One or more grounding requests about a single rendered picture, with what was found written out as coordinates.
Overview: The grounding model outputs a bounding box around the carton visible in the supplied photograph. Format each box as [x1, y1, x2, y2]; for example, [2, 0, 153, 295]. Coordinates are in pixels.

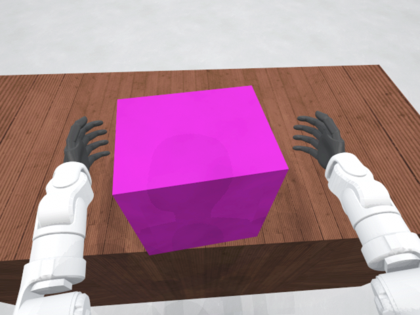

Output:
[112, 85, 289, 255]

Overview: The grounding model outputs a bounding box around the pedestal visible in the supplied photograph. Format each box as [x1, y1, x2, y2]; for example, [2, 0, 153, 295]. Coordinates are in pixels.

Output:
[0, 65, 420, 306]

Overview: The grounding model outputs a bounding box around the right robot upper arm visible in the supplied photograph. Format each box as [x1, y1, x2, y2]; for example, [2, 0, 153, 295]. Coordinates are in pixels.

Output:
[371, 268, 420, 315]

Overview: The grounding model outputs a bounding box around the robot right forearm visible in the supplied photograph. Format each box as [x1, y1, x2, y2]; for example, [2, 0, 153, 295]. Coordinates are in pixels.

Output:
[325, 152, 420, 273]

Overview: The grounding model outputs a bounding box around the robot left hand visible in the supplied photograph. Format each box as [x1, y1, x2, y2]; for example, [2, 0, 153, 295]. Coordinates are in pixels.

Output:
[63, 116, 110, 171]

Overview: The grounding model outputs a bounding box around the robot left forearm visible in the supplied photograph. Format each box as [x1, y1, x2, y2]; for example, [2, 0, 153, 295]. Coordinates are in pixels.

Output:
[13, 161, 94, 315]

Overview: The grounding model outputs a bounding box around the left robot upper arm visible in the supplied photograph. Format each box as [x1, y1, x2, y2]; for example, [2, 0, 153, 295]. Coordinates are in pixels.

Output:
[17, 291, 91, 315]

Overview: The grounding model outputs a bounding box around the robot right hand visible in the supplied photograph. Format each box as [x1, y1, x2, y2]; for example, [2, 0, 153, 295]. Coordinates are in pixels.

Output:
[293, 111, 345, 169]

